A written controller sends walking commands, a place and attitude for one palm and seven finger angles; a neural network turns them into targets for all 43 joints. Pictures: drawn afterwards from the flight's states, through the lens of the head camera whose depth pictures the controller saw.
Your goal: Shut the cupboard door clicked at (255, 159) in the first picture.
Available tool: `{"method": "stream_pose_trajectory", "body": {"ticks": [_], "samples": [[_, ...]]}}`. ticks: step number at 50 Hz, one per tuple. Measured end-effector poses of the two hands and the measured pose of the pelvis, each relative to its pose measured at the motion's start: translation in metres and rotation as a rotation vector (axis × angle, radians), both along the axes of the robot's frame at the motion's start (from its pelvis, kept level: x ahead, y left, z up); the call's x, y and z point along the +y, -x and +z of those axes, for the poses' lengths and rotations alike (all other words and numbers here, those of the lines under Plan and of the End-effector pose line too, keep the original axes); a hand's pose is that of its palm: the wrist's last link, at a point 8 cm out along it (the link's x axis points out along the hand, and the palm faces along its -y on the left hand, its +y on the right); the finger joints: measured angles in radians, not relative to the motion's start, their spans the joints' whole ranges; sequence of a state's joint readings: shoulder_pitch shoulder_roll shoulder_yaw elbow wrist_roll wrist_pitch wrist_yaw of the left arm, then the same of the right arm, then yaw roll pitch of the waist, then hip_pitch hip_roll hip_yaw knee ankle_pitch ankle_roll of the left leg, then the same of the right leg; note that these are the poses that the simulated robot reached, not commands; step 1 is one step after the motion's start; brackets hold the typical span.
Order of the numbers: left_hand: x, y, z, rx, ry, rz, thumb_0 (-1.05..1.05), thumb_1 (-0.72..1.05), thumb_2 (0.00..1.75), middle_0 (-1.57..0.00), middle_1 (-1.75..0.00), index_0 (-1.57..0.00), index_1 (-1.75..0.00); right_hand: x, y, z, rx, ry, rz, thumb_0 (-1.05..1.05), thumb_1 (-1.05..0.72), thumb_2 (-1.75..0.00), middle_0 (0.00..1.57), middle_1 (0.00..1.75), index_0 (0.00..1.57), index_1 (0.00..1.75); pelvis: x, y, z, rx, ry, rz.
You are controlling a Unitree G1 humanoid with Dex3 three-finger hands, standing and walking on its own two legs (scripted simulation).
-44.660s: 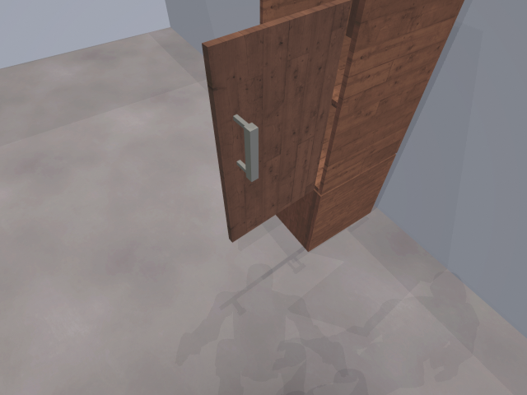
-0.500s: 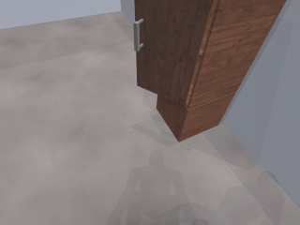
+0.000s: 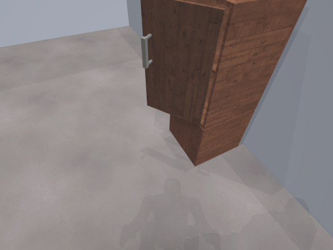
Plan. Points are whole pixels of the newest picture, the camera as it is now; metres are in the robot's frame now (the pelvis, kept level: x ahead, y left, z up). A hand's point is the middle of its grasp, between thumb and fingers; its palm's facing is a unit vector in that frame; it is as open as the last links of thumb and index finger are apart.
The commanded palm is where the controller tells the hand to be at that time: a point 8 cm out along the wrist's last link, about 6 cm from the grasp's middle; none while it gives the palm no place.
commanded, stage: let the arm hang, fingers relaxed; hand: left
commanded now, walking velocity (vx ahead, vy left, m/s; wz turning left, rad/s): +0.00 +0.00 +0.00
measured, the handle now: (147, 51) +0.92 +0.13 +0.02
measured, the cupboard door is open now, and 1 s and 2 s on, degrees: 34 34 34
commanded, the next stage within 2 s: look to check the result in 0.02 s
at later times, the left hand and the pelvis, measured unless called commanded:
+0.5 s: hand out of the picture +0.04 +0.22 -0.17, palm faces +0.01 -0.96 -0.27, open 7.3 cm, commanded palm none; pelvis +0.02 +0.00 +0.00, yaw +0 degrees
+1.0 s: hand out of the picture +0.05 +0.21 -0.19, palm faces +0.16 -0.96 -0.23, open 7.3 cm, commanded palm none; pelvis +0.03 +0.00 -0.02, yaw +8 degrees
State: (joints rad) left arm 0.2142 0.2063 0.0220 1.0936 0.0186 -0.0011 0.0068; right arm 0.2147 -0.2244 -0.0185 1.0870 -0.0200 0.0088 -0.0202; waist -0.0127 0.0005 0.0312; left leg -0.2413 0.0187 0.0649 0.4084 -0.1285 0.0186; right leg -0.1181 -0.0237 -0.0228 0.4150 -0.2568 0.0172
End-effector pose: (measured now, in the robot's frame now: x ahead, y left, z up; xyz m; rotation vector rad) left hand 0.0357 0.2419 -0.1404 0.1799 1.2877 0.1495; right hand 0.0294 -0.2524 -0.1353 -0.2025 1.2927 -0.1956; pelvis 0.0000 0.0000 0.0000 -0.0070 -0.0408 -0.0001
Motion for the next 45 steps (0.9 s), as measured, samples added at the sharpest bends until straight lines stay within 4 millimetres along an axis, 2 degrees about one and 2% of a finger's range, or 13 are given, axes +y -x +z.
{"method": "stream_pose_trajectory", "body": {"ticks": [11, 19, 34, 40, 45], "samples": [[0.016, -0.002, 0.005, 0.043, -0.043, 0.004, 0.0, 0.91, 0.9, -0.2, -0.29, -0.21, -0.3, -0.012, -0.003, 0.002, 0.042, 0.02, 0.006, 0.0, -0.9, -0.9, 0.2, 0.3, 0.2, 0.3, -0.003, -0.009, 0.002, 0.0, 0.0, 0.002], [0.023, 0.002, 0.008, 0.075, -0.062, 0.013, 0.01, 0.91, 0.9, -0.2, -0.29, -0.21, -0.3, -0.015, -0.018, 0.003, 0.04, 0.02, 0.02, 0.0, -0.9, -0.9, 0.2, 0.3, 0.2, 0.3, -0.004, -0.015, 0.003, 0.003, -0.001, 0.003], [0.015, -0.015, 0.007, 0.056, -0.046, 0.015, 0.0, 0.91, 0.9, -0.2, -0.29, -0.21, -0.3, -0.014, -0.054, 0.006, -0.015, 0.022, 0.046, 0.0, -0.9, -0.9, 0.2, 0.3, 0.2, 0.3, -0.005, -0.027, 0.004, 0.005, -0.005, 0.005], [0.01, -0.02, 0.004, 0.039, -0.044, 0.035, 0.0, 0.91, 0.9, -0.2, -0.29, -0.21, -0.3, -0.011, -0.057, 0.003, -0.011, 0.016, 0.054, 0.0, -0.9, -0.9, 0.2, 0.3, 0.2, 0.3, -0.006, -0.029, 0.002, 0.01, -0.007, 0.026], [0.007, -0.014, -0.003, 0.021, -0.032, 0.09, 0.0, 0.91, 0.9, -0.2, -0.29, -0.21, -0.3, -0.001, -0.053, -0.008, 0.028, -0.009, 0.079, 0.0, -0.9, -0.9, 0.2, 0.3, 0.2, 0.3, -0.005, -0.027, -0.006, 0.011, 0.001, 0.072]]}}
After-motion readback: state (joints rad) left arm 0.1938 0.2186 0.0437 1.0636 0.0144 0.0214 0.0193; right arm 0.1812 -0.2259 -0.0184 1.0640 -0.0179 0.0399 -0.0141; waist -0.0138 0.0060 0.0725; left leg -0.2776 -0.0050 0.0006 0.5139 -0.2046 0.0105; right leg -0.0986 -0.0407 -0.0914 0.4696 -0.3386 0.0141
